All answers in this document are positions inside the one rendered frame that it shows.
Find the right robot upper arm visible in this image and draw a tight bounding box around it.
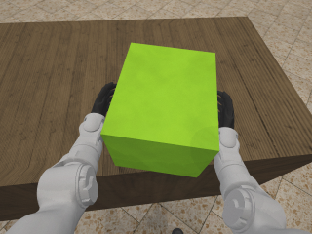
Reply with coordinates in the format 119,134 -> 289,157
222,187 -> 312,234

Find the left robot upper arm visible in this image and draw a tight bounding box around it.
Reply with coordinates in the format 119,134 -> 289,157
5,163 -> 98,234

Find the robot right forearm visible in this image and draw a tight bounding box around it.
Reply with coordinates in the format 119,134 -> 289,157
214,127 -> 287,228

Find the carton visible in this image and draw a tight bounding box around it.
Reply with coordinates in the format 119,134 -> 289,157
100,42 -> 220,177

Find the right robot hand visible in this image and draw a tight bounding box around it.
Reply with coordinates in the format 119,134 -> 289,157
216,91 -> 235,130

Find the left robot hand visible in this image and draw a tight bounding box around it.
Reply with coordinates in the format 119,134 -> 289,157
91,82 -> 117,117

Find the robot left forearm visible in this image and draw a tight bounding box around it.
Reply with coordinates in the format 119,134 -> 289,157
37,113 -> 105,206

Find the pedestal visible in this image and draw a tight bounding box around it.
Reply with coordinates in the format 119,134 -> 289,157
0,16 -> 312,222

